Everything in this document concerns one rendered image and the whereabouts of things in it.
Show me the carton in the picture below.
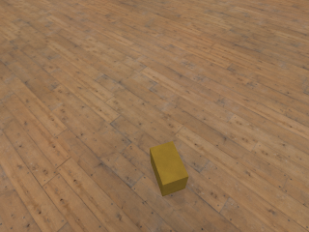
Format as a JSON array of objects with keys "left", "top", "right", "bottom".
[{"left": 150, "top": 141, "right": 189, "bottom": 196}]

